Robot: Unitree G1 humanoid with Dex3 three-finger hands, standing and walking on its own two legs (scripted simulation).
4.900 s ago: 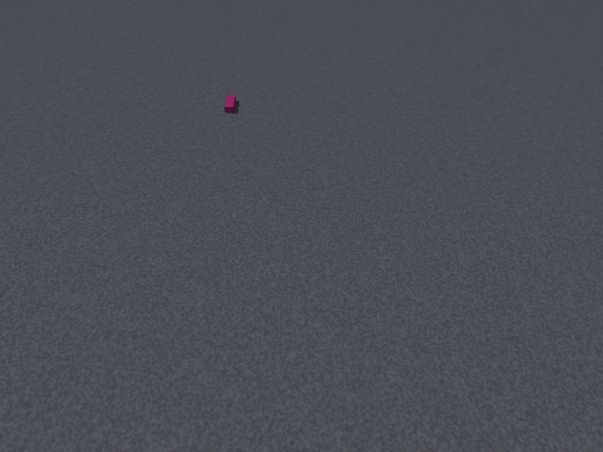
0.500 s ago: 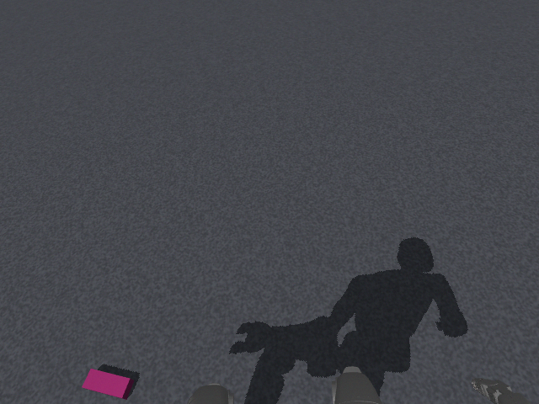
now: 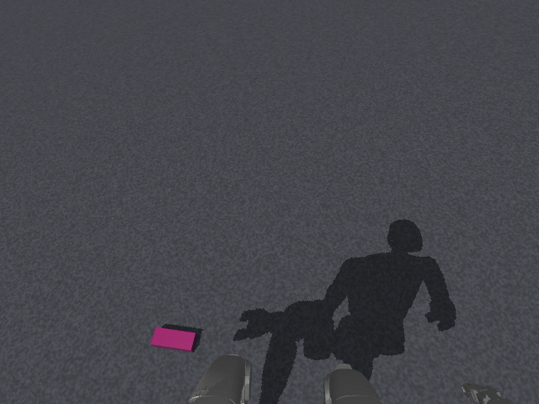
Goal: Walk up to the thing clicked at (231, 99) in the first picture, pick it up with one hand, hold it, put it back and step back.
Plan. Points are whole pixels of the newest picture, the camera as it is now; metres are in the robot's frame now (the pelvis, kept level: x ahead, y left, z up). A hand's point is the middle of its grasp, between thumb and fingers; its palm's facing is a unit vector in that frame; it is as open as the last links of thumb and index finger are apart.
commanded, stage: walk up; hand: left
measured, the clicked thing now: (174, 339) +0.40 +0.36 -0.71
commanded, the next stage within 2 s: none
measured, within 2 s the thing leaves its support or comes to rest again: neither
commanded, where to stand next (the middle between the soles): -0.03 +0.17 m, yaw -9 degrees
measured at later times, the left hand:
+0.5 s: hand out of the picture -0.05 +0.50 -0.13, palm faces -0.14 -0.86 -0.49, open 7.3 cm
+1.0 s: hand out of the picture +0.02 +0.56 -0.13, palm faces -0.25 -0.91 -0.33, open 7.3 cm
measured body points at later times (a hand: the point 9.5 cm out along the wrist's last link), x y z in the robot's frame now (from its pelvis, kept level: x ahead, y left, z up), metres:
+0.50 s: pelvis -0.12 +0.21 +0.01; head -0.08 +0.19 +0.45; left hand -0.04 +0.54 -0.09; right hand -0.08 -0.11 -0.12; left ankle -0.06 +0.27 -0.69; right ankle -0.15 +0.13 -0.70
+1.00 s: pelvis -0.10 +0.29 +0.04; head -0.08 +0.34 +0.48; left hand +0.04 +0.61 -0.10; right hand -0.17 -0.04 -0.04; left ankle -0.04 +0.37 -0.69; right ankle -0.09 +0.09 -0.63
